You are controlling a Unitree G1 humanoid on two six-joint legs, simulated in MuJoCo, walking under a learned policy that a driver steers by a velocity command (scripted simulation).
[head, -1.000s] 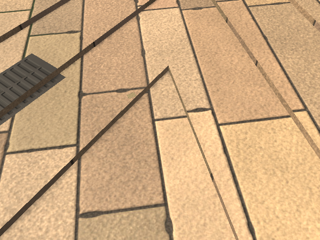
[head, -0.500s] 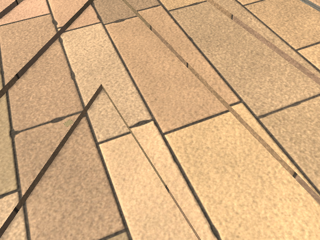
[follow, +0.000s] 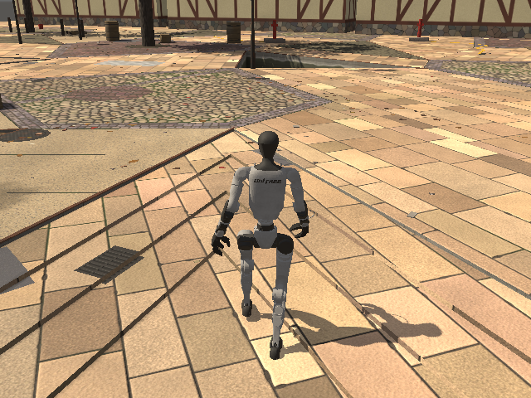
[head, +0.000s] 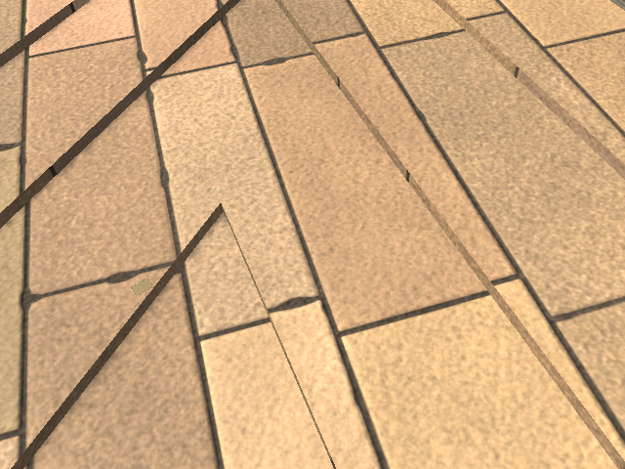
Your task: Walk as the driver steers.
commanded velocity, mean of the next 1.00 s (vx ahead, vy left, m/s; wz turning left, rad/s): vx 0.11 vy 0.00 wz -0.39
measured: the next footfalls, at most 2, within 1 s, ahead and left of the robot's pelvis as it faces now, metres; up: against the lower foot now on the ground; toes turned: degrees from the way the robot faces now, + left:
left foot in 0.08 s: +0.24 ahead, +0.10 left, +0.00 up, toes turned +2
right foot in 0.54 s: +0.27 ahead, -0.17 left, +0.04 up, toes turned -15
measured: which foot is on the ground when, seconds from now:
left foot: up 0.00-0.06, down 0.08-0.54, up 0.56-0.92, down 0.94-1.00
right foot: down 0.00-0.08, up 0.10-0.52, down 0.54-0.98, up 1.00-1.00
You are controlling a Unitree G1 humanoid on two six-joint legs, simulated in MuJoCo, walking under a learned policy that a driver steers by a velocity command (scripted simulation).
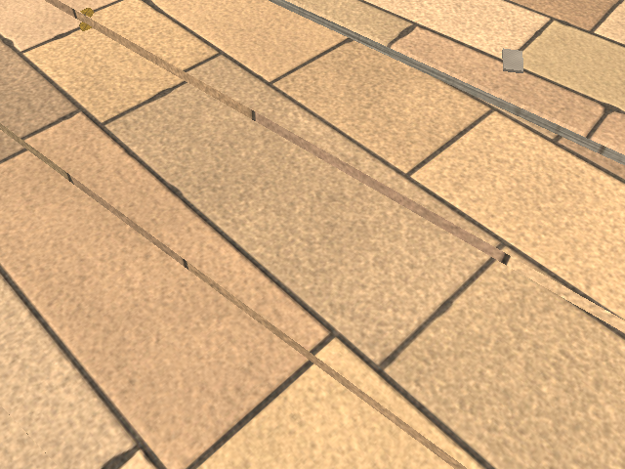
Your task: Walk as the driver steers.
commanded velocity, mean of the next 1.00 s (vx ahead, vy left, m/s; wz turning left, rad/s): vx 0.00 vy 0.00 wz -0.07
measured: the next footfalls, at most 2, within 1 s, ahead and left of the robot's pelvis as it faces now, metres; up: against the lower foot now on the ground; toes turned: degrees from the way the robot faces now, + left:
right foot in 0.38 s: +0.00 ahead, -0.14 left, +0.02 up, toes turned -16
left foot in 0.80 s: +0.00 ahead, +0.09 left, -0.02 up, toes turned -3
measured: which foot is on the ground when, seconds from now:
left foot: down 0.00-0.38, up 0.40-0.78, down 0.80-1.00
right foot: up 0.00-0.36, down 0.38-0.80, up 0.82-1.00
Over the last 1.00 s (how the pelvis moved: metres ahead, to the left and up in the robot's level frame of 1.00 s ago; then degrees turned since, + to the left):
0.24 -0.02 0.02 -26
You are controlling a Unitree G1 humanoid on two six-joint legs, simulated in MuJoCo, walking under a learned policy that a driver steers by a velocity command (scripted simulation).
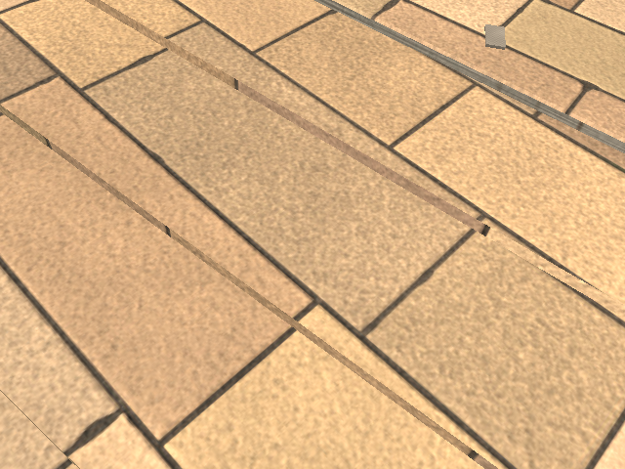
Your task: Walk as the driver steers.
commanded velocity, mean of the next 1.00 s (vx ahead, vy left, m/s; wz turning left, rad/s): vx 0.00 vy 0.00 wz -0.13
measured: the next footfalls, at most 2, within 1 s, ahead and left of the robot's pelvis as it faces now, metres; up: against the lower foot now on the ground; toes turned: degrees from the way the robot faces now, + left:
right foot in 0.22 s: +0.07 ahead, -0.15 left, +0.04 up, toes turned +8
left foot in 0.58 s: +0.00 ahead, +0.08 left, +0.00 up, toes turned -2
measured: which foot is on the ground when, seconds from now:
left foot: down 0.00-0.22, up 0.24-0.56, down 0.58-1.00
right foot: up 0.00-0.20, down 0.22-0.58, up 0.60-1.00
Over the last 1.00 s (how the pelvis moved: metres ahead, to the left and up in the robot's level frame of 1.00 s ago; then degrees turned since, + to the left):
-0.04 0.00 -0.01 1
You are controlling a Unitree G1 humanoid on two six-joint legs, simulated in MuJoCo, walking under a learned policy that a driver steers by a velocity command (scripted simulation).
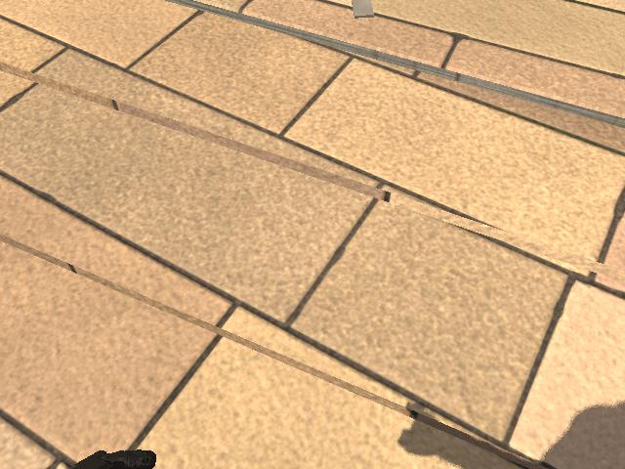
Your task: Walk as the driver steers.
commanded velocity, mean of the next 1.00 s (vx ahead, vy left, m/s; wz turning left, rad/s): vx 0.41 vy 0.00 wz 0.31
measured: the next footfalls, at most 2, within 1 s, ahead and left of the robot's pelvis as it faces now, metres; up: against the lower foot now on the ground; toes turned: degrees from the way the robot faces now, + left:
right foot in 0.04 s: +0.06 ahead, -0.13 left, +0.04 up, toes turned -8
left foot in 0.58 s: +0.38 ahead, +0.11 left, +0.04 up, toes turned +13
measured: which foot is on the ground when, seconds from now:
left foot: down 0.00-0.04, up 0.06-0.56, down 0.58-1.00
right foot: up 0.00-0.02, down 0.04-0.58, up 0.60-1.00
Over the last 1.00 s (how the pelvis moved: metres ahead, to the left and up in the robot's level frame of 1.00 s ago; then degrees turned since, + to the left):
-0.02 -0.04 0.00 -12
